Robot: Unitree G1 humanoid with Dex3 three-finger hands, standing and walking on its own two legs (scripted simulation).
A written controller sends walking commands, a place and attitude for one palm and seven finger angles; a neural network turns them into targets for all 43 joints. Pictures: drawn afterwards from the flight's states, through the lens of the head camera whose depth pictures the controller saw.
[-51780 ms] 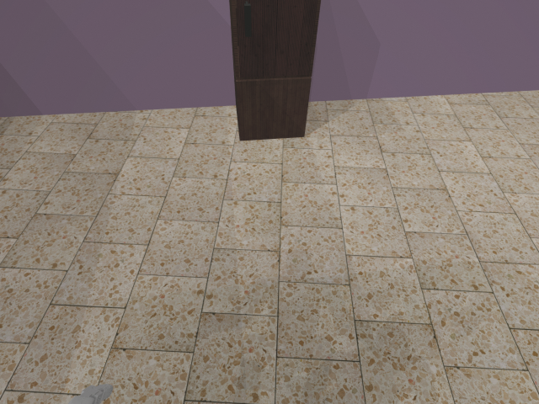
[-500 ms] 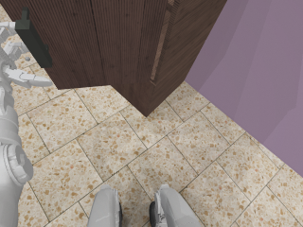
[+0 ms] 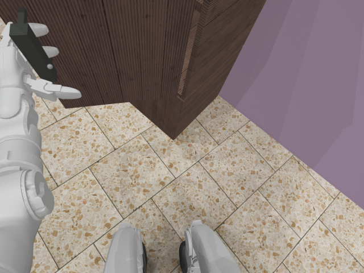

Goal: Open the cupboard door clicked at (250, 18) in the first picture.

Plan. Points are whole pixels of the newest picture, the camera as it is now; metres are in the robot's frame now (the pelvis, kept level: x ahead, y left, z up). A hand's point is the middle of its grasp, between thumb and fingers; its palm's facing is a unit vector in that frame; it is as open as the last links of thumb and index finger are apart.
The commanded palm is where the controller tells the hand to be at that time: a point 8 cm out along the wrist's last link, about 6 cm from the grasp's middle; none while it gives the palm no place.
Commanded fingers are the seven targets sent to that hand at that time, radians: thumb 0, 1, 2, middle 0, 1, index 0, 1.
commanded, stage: slide the fingers in behind the handle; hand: left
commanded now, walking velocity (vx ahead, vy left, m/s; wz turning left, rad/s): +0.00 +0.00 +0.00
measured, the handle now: (37, 47) +0.57 +0.25 +0.06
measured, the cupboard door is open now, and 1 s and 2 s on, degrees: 53 54 77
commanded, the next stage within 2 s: close the thumb around the handle in 0.46 s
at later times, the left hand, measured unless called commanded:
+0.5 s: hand (50, 68) +0.52 +0.22 +0.06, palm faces +0.12 -0.99 -0.01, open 14.0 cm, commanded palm +0.49 +0.25 +0.06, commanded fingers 0.00 -0.50 0.30 -0.30 -1.20 -0.30 -1.20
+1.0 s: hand (50, 70) +0.51 +0.22 +0.06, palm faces +0.14 -0.99 -0.02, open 8.8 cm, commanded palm +0.49 +0.25 +0.06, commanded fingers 0.00 0.79 0.85 -0.39 -1.34 -0.39 -1.34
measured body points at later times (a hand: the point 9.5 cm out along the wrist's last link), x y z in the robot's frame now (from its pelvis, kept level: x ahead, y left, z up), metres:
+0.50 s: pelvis +0.01 +0.00 +0.01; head +0.16 +0.03 +0.43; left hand +0.51 +0.27 +0.06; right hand +0.02 -0.26 -0.10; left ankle +0.03 +0.09 -0.62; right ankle +0.01 -0.12 -0.62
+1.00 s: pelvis +0.00 +0.00 +0.01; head +0.16 +0.03 +0.43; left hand +0.50 +0.27 +0.06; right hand +0.02 -0.27 -0.11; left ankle +0.03 +0.09 -0.62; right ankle +0.01 -0.12 -0.62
